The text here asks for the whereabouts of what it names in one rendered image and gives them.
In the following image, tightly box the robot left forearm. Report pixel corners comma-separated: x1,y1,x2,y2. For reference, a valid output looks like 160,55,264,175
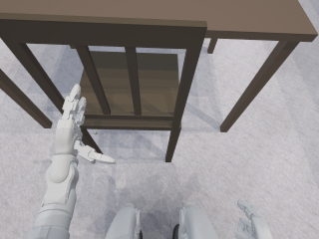
25,153,80,239

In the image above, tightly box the robot left hand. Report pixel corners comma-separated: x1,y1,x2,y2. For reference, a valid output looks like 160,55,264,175
54,84,116,164

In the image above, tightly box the left robot thigh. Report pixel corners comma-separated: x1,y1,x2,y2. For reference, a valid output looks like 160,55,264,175
105,207,141,239

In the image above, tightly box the robot right shin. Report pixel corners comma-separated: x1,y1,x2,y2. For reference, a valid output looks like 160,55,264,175
178,203,196,239

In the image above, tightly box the robot right hand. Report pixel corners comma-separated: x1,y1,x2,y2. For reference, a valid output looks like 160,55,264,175
235,200,274,239

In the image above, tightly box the chair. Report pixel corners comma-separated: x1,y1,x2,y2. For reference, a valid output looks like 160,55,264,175
0,12,207,162

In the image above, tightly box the table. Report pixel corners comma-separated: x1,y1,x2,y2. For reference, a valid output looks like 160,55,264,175
0,0,319,132

